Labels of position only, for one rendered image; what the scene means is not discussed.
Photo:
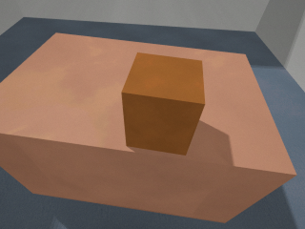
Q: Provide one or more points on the pedestal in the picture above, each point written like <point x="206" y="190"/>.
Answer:
<point x="62" y="132"/>

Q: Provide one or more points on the carton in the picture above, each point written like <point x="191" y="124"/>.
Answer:
<point x="163" y="99"/>

